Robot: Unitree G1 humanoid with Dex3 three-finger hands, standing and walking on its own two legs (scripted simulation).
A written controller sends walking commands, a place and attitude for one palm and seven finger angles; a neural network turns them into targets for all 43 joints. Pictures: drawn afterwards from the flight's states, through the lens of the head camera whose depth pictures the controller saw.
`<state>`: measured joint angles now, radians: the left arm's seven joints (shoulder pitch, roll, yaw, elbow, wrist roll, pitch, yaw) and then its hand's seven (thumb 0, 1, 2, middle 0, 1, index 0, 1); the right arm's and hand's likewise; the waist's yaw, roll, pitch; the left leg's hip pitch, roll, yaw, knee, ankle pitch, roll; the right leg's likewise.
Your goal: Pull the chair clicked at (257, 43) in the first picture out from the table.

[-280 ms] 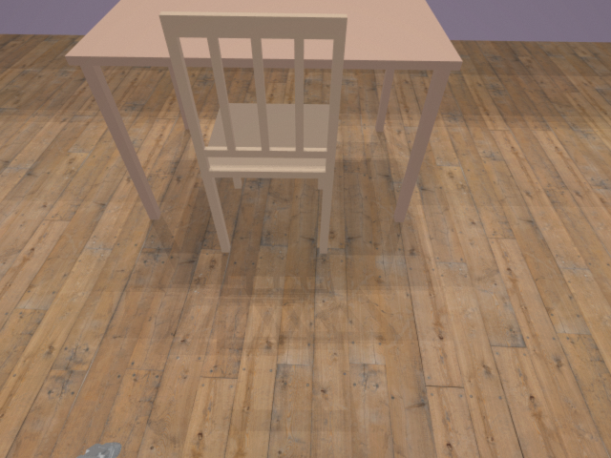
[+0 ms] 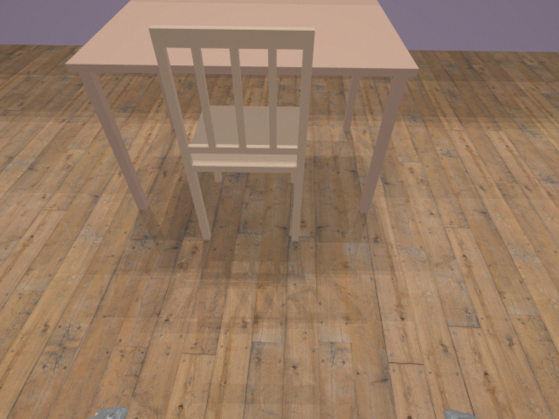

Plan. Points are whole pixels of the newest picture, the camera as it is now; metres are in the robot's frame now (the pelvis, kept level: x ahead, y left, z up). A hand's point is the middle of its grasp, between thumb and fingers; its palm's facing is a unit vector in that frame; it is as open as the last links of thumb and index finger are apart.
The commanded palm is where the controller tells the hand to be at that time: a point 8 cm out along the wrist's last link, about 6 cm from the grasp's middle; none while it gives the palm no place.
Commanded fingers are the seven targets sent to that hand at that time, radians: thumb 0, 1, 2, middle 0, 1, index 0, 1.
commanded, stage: stand and wait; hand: left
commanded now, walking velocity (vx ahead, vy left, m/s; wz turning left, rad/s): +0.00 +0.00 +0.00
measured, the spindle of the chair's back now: (238, 102) +1.01 +0.19 -0.07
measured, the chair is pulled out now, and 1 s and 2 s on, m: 0.00 0.00 0.00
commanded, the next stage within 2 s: look at it before walking up in 0.74 s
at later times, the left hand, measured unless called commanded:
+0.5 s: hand out of the picture +0.06 +0.24 -0.15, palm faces -0.02 -0.94 -0.35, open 7.4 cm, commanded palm none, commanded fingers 0.00 0.90 0.90 -0.20 -0.30 -0.20 -0.30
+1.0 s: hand out of the picture +0.06 +0.23 -0.15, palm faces -0.03 -0.94 -0.33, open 7.4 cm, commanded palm none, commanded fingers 0.00 0.90 0.90 -0.20 -0.30 -0.20 -0.30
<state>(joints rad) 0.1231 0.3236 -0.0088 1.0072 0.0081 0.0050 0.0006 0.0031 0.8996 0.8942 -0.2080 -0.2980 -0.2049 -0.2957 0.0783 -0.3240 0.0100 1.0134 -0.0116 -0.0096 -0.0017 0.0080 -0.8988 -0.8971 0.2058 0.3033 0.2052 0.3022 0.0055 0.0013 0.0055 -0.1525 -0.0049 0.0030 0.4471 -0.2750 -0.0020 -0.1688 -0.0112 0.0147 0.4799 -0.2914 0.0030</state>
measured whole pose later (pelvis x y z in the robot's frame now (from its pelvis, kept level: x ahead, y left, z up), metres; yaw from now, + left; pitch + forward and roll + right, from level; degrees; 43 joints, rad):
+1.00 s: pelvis -0.02 -0.01 +0.01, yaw -1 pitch -1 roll +0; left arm 0.14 0.33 0.00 1.08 0.01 0.00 0.00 0.00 0.90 0.89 -0.21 -0.30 -0.20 -0.30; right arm 0.13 -0.33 0.01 1.11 -0.01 -0.01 0.00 0.01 -0.90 -0.90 0.20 0.30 0.20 0.30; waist 0.00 0.00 0.02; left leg -0.14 0.03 0.00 0.37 -0.21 -0.03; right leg -0.16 0.02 0.01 0.40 -0.22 -0.02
